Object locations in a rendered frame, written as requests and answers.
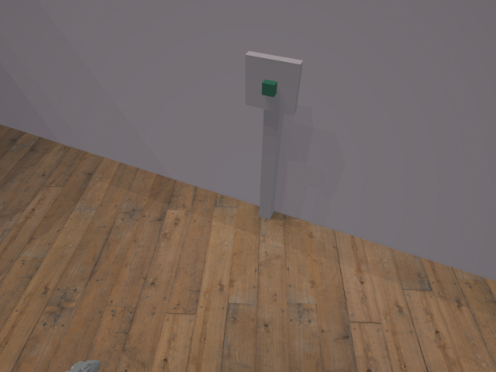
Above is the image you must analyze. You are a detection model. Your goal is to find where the button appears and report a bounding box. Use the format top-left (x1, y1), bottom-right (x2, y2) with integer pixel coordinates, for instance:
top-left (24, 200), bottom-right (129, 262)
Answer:
top-left (262, 80), bottom-right (277, 97)

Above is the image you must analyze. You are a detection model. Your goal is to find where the panel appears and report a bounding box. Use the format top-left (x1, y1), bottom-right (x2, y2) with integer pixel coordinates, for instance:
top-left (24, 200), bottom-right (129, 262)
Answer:
top-left (245, 51), bottom-right (303, 219)

